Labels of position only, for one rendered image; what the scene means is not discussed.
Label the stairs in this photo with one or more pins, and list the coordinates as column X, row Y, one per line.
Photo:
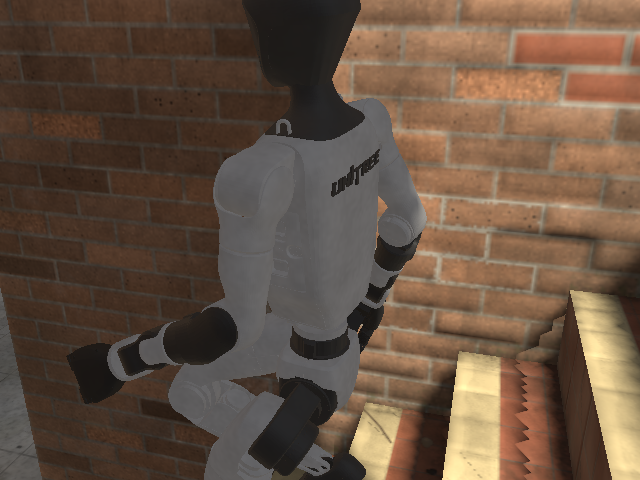
column 521, row 420

